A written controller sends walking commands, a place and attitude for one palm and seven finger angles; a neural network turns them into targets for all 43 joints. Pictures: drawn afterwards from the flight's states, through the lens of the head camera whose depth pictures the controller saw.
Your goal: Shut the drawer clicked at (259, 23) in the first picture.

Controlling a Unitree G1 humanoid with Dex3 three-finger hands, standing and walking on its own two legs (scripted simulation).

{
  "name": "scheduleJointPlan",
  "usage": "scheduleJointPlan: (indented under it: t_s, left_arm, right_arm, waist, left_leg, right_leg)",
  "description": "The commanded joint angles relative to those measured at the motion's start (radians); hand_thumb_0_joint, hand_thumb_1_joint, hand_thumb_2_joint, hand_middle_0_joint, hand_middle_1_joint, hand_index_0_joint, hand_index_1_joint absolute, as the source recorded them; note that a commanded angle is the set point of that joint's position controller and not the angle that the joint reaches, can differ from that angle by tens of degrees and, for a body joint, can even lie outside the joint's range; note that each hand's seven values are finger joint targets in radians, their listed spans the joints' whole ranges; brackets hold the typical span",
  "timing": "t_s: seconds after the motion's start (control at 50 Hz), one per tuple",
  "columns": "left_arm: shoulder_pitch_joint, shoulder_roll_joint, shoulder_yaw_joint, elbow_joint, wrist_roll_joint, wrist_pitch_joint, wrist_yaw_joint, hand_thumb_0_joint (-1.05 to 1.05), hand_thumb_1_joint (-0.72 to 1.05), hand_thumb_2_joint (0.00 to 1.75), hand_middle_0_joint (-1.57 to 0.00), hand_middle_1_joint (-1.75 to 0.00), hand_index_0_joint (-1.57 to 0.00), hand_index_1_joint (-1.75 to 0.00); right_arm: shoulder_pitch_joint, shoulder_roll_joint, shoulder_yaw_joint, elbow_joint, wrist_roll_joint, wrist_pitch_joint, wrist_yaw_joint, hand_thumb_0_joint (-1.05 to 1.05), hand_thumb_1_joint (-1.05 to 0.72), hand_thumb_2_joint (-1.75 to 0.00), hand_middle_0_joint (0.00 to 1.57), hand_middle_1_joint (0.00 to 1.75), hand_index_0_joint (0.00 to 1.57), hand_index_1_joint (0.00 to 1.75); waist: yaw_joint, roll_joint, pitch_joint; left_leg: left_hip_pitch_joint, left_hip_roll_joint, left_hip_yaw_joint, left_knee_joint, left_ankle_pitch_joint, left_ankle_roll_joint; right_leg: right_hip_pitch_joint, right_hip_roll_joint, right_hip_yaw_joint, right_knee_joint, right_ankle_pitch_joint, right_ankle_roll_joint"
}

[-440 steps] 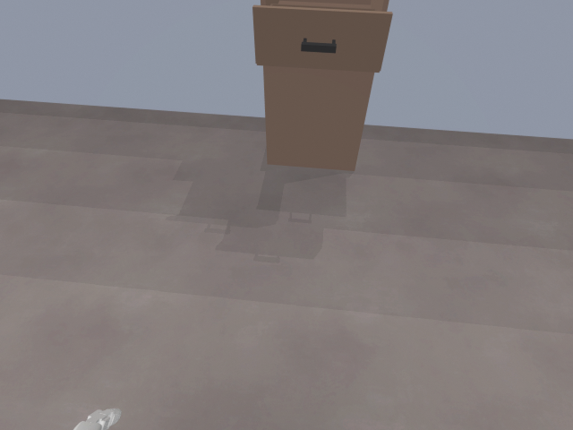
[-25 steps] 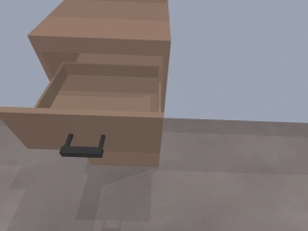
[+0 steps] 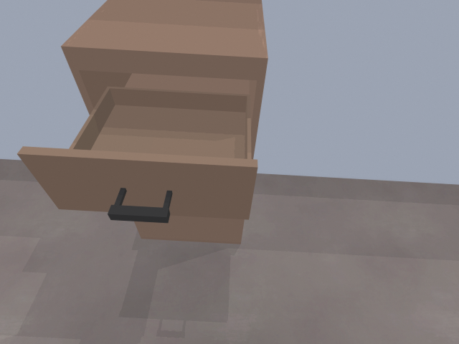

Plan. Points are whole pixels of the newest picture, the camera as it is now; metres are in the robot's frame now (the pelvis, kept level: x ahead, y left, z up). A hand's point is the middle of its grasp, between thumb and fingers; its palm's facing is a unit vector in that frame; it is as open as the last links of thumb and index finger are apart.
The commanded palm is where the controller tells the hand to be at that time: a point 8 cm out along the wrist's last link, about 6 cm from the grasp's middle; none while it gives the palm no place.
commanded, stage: look again from close up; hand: left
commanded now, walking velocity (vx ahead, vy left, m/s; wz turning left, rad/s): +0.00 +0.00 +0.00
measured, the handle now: (142, 204) +0.36 +0.20 +0.01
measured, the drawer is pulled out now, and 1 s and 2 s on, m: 0.29 0.29 0.29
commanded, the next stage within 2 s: shuffle to correct the standing spot in 0.64 s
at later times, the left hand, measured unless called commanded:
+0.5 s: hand out of the picture +0.00 +0.15 -0.18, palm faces +0.01 -0.99 -0.13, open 7.3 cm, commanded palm none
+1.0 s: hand out of the picture +0.00 +0.15 -0.18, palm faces +0.02 -0.99 -0.15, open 7.4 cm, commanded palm none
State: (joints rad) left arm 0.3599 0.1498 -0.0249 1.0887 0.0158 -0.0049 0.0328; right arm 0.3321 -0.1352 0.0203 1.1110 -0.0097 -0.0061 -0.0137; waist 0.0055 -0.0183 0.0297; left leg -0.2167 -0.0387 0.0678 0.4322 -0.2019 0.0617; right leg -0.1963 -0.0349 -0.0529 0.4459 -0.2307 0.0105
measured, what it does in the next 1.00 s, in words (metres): stands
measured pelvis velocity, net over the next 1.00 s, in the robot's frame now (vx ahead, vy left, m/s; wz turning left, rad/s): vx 0.04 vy -0.01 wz -0.02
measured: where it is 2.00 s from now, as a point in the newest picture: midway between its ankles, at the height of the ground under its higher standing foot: outside the picture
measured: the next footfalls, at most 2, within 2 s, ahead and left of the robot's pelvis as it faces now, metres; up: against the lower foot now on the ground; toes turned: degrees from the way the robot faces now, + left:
none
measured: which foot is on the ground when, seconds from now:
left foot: down 0.00-1.00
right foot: down 0.00-1.00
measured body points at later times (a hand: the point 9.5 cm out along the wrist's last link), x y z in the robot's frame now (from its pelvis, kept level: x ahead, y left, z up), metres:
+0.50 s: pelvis +0.02 +0.00 +0.00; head +0.02 +0.02 +0.45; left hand +0.00 +0.20 -0.17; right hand +0.01 -0.21 -0.15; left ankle +0.02 +0.08 -0.74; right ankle +0.01 -0.13 -0.74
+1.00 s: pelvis +0.04 -0.01 +0.00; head +0.05 +0.00 +0.45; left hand +0.00 +0.20 -0.17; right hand +0.01 -0.22 -0.16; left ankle +0.02 +0.08 -0.74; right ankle +0.01 -0.13 -0.74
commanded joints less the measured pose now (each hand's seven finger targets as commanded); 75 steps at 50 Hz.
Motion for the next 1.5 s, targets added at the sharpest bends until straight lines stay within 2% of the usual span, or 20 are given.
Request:
scheduleJointPlan:
  t_s: [0.0, 0.28, 0.72, 0.78, 0.84, 0.9, 0.94, 0.98, 1.0, 1.04, 1.08, 1.14, 1.2, 1.26, 1.38, 1.4, 1.42, 1.44, 1.46, 1.48]
  left_arm:
    - [0.064, 0.065, 0.014, -0.017, -0.003, -0.021, 0.01, 0.0, 0.9, 0.9, -0.2, -0.3, -0.2, -0.3]
    - [0.074, 0.05, 0.013, 0.009, -0.004, -0.024, 0.017, 0.0, 0.9, 0.9, -0.2, -0.3, -0.2, -0.3]
    - [0.061, 0.051, 0.019, 0.004, -0.005, -0.02, 0.015, 0.0, 0.9, 0.9, -0.2, -0.3, -0.2, -0.3]
    - [0.067, 0.047, 0.022, 0.008, 0.001, -0.014, 0.009, 0.0, 0.9, 0.9, -0.2, -0.3, -0.2, -0.3]
    - [0.066, 0.035, 0.026, 0.001, 0.013, -0.009, 0.0, 0.0, 0.9, 0.9, -0.2, -0.3, -0.2, -0.3]
    - [0.082, 0.029, 0.03, -0.006, 0.016, -0.01, -0.006, 0.0, 0.9, 0.9, -0.2, -0.3, -0.2, -0.3]
    - [0.11, 0.027, 0.032, -0.002, 0.012, -0.019, -0.008, 0.0, 0.9, 0.9, -0.2, -0.3, -0.2, -0.3]
    - [0.13, 0.031, 0.032, 0.004, 0.006, -0.027, -0.004, 0.0, 0.9, 0.9, -0.2, -0.3, -0.2, -0.3]
    - [0.141, 0.035, 0.033, 0.011, 0.004, -0.032, 0.002, 0.0, 0.9, 0.9, -0.2, -0.3, -0.2, -0.3]
    - [0.165, 0.057, 0.034, 0.026, -0.002, -0.043, 0.013, 0.0, 0.9, 0.9, -0.2, -0.3, -0.2, -0.3]
    - [0.148, 0.064, 0.029, 0.016, -0.01, -0.047, 0.022, 0.0, 0.9, 0.9, -0.2, -0.3, -0.2, -0.3]
    - [0.139, 0.089, 0.04, -0.003, -0.012, -0.039, 0.033, 0.0, 0.9, 0.9, -0.2, -0.3, -0.2, -0.3]
    - [0.12, 0.105, 0.054, -0.029, -0.007, -0.028, 0.038, 0.0, 0.9, 0.9, -0.2, -0.3, -0.2, -0.3]
    - [0.099, 0.109, 0.062, -0.045, -0.004, -0.018, 0.037, 0.0, 0.9, 0.9, -0.2, -0.3, -0.2, -0.3]
    - [0.028, 0.087, 0.051, -0.082, 0.0, -0.005, 0.028, 0.0, 0.9, 0.9, -0.2, -0.3, -0.2, -0.3]
    - [0.07, 0.137, 0.057, -0.061, 0.012, -0.029, 0.055, 0.0, 0.9, 0.9, -0.2, -0.3, -0.2, -0.3]
    - [0.052, 0.173, 0.068, -0.113, 0.009, -0.034, 0.047, 0.0, 0.9, 0.9, -0.2, -0.3, -0.2, -0.3]
    - [0.004, 0.166, 0.058, -0.117, 0.005, -0.034, 0.039, 0.0, 0.9, 0.9, -0.2, -0.3, -0.2, -0.3]
    - [-0.038, 0.167, 0.051, -0.126, 0.004, -0.03, 0.034, 0.0, 0.9, 0.9, -0.2, -0.3, -0.2, -0.3]
    - [-0.054, 0.155, 0.048, -0.151, 0.005, -0.024, 0.03, 0.0, 0.9, 0.9, -0.2, -0.3, -0.2, -0.3]
  right_arm:
    - [0.033, -0.105, -0.023, -0.02, 0.003, -0.022, -0.006, 0.0, -0.9, -0.9, 0.2, 0.3, 0.2, 0.3]
    - [0.019, -0.081, -0.017, 0.018, 0.007, -0.028, -0.014, 0.0, -0.9, -0.9, 0.2, 0.3, 0.2, 0.3]
    - [0.018, -0.088, -0.016, 0.024, 0.005, -0.031, -0.016, 0.0, -0.9, -0.9, 0.2, 0.3, 0.2, 0.3]
    - [0.038, -0.097, -0.022, 0.038, 0.001, -0.019, -0.014, 0.0, -0.9, -0.9, 0.2, 0.3, 0.2, 0.3]
    - [0.039, -0.122, -0.036, 0.033, -0.003, -0.009, -0.011, 0.0, -0.9, -0.9, 0.2, 0.3, 0.2, 0.3]
    - [0.041, -0.124, -0.042, 0.024, -0.004, -0.01, -0.01, 0.0, -0.9, -0.9, 0.2, 0.3, 0.2, 0.3]
    - [0.041, -0.11, -0.042, 0.017, -0.004, -0.017, -0.01, 0.0, -0.9, -0.9, 0.2, 0.3, 0.2, 0.3]
    - [0.034, -0.082, -0.03, 0.011, 0.0, -0.025, -0.012, 0.0, -0.9, -0.9, 0.2, 0.3, 0.2, 0.3]
    - [0.032, -0.07, -0.024, 0.008, 0.001, -0.031, -0.015, 0.0, -0.9, -0.9, 0.2, 0.3, 0.2, 0.3]
    - [0.05, -0.058, -0.016, 0.012, 0.0, -0.039, -0.022, 0.0, -0.9, -0.9, 0.2, 0.3, 0.2, 0.3]
    - [0.059, -0.059, -0.016, 0.018, 0.006, -0.038, -0.031, 0.0, -0.9, -0.9, 0.2, 0.3, 0.2, 0.3]
    - [0.054, -0.072, -0.026, 0.005, 0.012, -0.024, -0.039, 0.0, -0.9, -0.9, 0.2, 0.3, 0.2, 0.3]
    - [0.044, -0.091, -0.044, -0.022, 0.009, -0.01, -0.042, 0.0, -0.9, -0.9, 0.2, 0.3, 0.2, 0.3]
    - [0.013, -0.094, -0.055, -0.043, 0.005, 0.001, -0.039, 0.0, -0.9, -0.9, 0.2, 0.3, 0.2, 0.3]
    - [-0.029, -0.089, -0.052, -0.069, 0.004, 0.001, -0.026, 0.0, -0.9, -0.9, 0.2, 0.3, 0.2, 0.3]
    - [-0.121, -0.154, -0.058, -0.156, 0.013, -0.006, -0.019, 0.0, -0.9, -0.9, 0.2, 0.3, 0.2, 0.3]
    - [-0.07, -0.118, -0.059, -0.183, 0.002, -0.005, -0.007, 0.0, -0.9, -0.9, 0.2, 0.3, 0.2, 0.3]
    - [-0.084, -0.099, -0.055, -0.181, 0.007, -0.002, -0.009, 0.0, -0.9, -0.9, 0.2, 0.3, 0.2, 0.3]
    - [-0.066, -0.098, -0.052, -0.176, 0.008, 0.0, -0.006, 0.0, -0.9, -0.9, 0.2, 0.3, 0.2, 0.3]
    - [-0.049, -0.111, -0.051, -0.175, 0.0, -0.004, 0.0, 0.0, -0.9, -0.9, 0.2, 0.3, 0.2, 0.3]
  waist:
    - [-0.001, 0.009, 0.056]
    - [0.0, 0.005, 0.052]
    - [0.001, 0.014, 0.045]
    - [-0.006, 0.013, 0.058]
    - [-0.006, 0.071, 0.122]
    - [0.002, 0.074, 0.16]
    - [0.009, 0.053, 0.136]
    - [0.015, 0.001, 0.125]
    - [0.017, -0.045, 0.109]
    - [0.009, -0.084, 0.018]
    - [-0.001, -0.049, -0.021]
    - [0.002, -0.01, -0.052]
    - [0.002, -0.012, -0.06]
    - [0.005, -0.026, -0.059]
    - [0.001, 0.011, -0.021]
    - [0.017, 0.021, 0.023]
    - [-0.005, -0.047, -0.062]
    - [-0.018, -0.026, -0.065]
    - [-0.036, -0.033, -0.074]
    - [-0.031, 0.077, -0.064]
  left_leg:
    - [-0.043, 0.128, -0.157, -0.138, -0.087, -0.012]
    - [0.021, 0.129, -0.128, -0.11, 0.086, -0.012]
    - [0.042, 0.132, -0.13, -0.129, 0.116, -0.013]
    - [0.032, 0.143, -0.151, -0.166, -0.154, -0.003]
    - [-0.029, 0.185, -0.217, -0.243, -0.387, 0.021]
    - [-0.071, 0.199, -0.242, -0.248, -0.431, 0.044]
    - [-0.065, 0.179, -0.214, -0.196, -0.354, 0.045]
    - [-0.066, 0.135, -0.15, -0.114, -0.168, 0.028]
    - [-0.059, 0.107, -0.098, -0.041, -0.001, 0.014]
    - [-0.022, 0.092, -0.06, 0.018, 0.158, -0.01]
    - [0.027, 0.1, -0.063, 0.01, 0.317, -0.026]
    - [0.073, 0.114, -0.059, 0.039, 0.435, -0.032]
    - [0.075, 0.123, -0.051, 0.079, 0.484, -0.034]
    - [0.065, 0.122, -0.048, 0.098, 0.405, -0.04]
    - [0.093, 0.145, -0.093, 0.015, 0.337, -0.02]
    - [0.022, 0.158, -0.06, 0.22, 0.462, -0.048]
    - [-0.063, 0.107, -0.06, 0.217, 0.103, -0.041]
    - [-0.053, 0.091, -0.051, 0.138, -0.083, -0.043]
    - [-0.009, 0.09, -0.05, 0.068, -0.079, -0.044]
    - [0.038, 0.099, -0.051, 0.042, 0.048, -0.042]
  right_leg:
    - [-0.019, -0.07, 0.086, -0.083, -0.005, -0.045]
    - [-0.004, -0.077, 0.089, -0.084, 0.093, -0.037]
    - [0.016, -0.08, 0.084, -0.088, 0.104, -0.033]
    - [-0.01, -0.055, 0.055, -0.062, -0.072, -0.04]
    - [-0.072, -0.024, 0.007, 0.002, -0.171, -0.041]
    - [-0.087, -0.013, 0.001, 0.029, -0.175, -0.049]
    - [-0.064, -0.026, 0.027, 0.005, -0.147, -0.06]
    - [-0.022, -0.054, 0.078, -0.036, -0.049, -0.07]
    - [0.011, -0.078, 0.106, -0.038, 0.089, -0.074]
    - [0.106, -0.122, 0.121, 0.002, 0.498, -0.078]
    - [0.13, -0.131, 0.105, 0.038, 0.775, -0.068]
    - [0.124, -0.144, 0.107, 0.071, 0.837, -0.061]
    - [0.1, -0.147, 0.119, 0.105, 0.827, -0.07]
    - [0.072, -0.161, 0.137, 0.094, 0.739, -0.086]
    - [-0.018, -0.107, 0.128, 0.038, 0.35, -0.067]
    - [-0.043, -0.129, 0.157, 0.007, 0.667, -0.03]
    - [0.071, -0.175, 0.198, 0.04, 0.688, -0.082]
    - [0.061, -0.199, 0.208, 0.046, 0.604, -0.111]
    - [0.02, -0.173, 0.181, 0.043, 0.4, -0.113]
    - [-0.007, -0.122, 0.143, 0.072, 0.304, -0.103]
